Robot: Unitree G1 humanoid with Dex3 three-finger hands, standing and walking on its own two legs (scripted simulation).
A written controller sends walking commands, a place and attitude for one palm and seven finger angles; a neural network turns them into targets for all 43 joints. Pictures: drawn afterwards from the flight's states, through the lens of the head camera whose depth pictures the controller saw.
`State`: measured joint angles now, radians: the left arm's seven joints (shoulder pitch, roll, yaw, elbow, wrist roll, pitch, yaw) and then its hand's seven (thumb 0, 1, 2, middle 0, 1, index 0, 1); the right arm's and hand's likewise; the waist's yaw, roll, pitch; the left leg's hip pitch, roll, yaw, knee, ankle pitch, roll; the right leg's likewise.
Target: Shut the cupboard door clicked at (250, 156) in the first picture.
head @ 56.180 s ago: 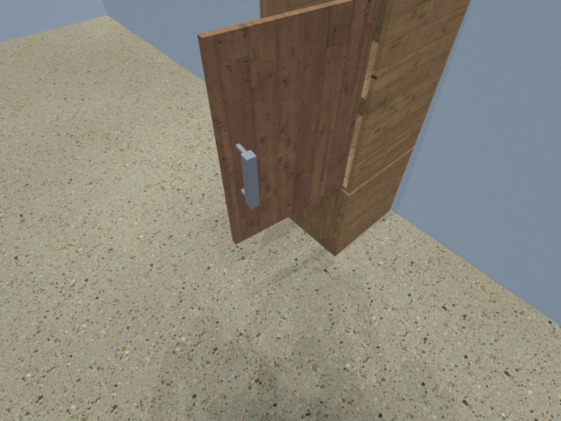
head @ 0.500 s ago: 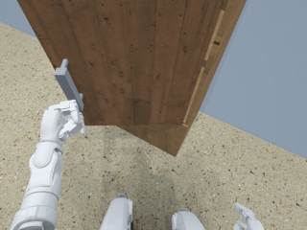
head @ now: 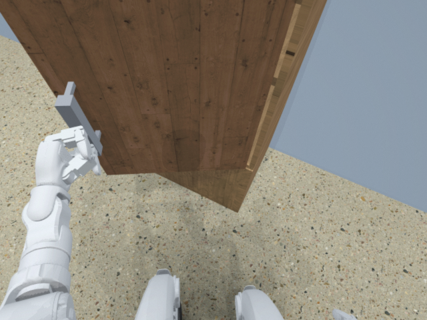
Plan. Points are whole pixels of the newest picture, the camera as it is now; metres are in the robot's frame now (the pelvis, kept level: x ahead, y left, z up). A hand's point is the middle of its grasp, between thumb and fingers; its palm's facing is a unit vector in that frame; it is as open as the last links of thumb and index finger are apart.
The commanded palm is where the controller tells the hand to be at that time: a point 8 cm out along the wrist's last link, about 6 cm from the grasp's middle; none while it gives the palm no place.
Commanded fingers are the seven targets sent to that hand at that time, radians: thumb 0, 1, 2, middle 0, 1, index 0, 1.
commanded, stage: bring the fist close to the handle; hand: left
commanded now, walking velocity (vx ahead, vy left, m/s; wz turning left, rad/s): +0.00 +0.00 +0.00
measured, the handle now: (84, 121) +0.49 +0.27 +0.04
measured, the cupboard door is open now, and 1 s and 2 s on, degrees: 31 19 7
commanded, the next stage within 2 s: push the door shut along its arc in 0.08 s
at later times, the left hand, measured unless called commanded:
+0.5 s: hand (94, 143) +0.43 +0.23 +0.05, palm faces +0.00 -1.00 -0.03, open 3.1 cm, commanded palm +0.42 +0.27 +0.05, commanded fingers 0.00 0.90 0.90 -1.30 -1.50 -1.30 -1.50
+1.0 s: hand (111, 117) +0.49 +0.21 +0.05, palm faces -0.13 -0.99 -0.02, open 3.1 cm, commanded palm +0.49 +0.24 +0.05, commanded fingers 0.00 0.90 0.90 -1.30 -1.50 -1.30 -1.50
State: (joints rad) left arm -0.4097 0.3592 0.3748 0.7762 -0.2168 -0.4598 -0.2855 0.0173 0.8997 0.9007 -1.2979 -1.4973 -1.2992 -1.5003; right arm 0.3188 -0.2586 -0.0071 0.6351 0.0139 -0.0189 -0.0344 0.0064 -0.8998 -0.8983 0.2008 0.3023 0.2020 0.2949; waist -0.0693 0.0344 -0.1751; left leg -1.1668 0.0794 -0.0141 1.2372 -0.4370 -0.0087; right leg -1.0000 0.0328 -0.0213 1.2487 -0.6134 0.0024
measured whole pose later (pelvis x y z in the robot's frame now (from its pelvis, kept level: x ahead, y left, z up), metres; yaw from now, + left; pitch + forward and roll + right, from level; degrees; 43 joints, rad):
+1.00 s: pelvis -0.01 +0.01 -0.03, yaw -1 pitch +26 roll -5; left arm -0.92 0.58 0.38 1.17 -0.12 -0.38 -0.44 0.02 0.90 0.90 -1.30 -1.50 -1.30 -1.50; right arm 0.33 -0.27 0.03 0.67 0.01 -0.03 -0.03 0.00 -0.90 -0.90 0.20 0.30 0.20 0.30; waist -0.16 0.05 -0.16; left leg -1.36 0.09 -0.05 1.35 -0.44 0.00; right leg -1.17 0.05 -0.05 1.33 -0.61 0.01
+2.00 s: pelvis -0.02 +0.01 -0.06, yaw -5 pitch +33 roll -8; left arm -1.40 0.81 0.29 1.31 0.03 -0.16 -0.54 0.02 0.92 0.94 -1.30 -1.50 -1.30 -1.50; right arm 0.38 -0.25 0.09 0.68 -0.02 -0.08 -0.04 0.00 -0.90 -0.90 0.20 0.30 0.21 0.30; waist -0.30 0.07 -0.13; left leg -1.61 0.11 -0.08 1.49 -0.48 0.01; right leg -1.40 0.08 -0.06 1.45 -0.64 0.02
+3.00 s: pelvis +0.01 -0.01 -0.01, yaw +0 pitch +25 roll -3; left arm -0.85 0.34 0.32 1.13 -0.04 -0.48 -0.02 0.02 0.90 0.90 -1.30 -1.50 -1.30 -1.50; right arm 0.29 -0.24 0.00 0.64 -0.04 0.04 0.04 0.00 -0.90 -0.90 0.20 0.30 0.20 0.29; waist -0.15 0.05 -0.18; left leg -1.26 0.08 -0.04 1.28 -0.45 -0.02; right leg -1.09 0.04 -0.04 1.29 -0.64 -0.01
